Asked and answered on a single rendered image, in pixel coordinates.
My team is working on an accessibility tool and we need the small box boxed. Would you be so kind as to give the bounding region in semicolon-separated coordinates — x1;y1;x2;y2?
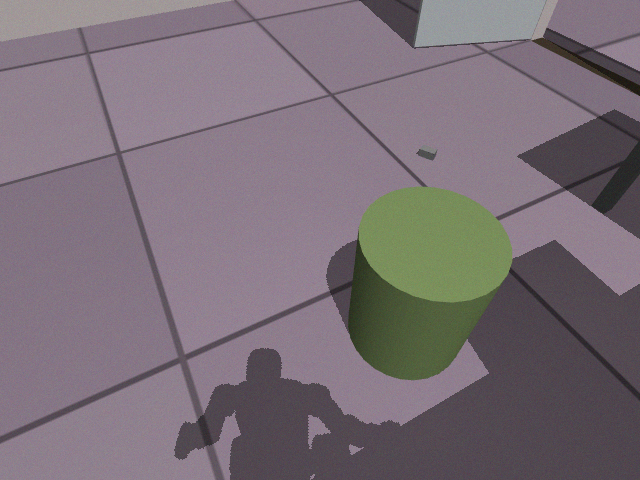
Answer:
418;145;437;161

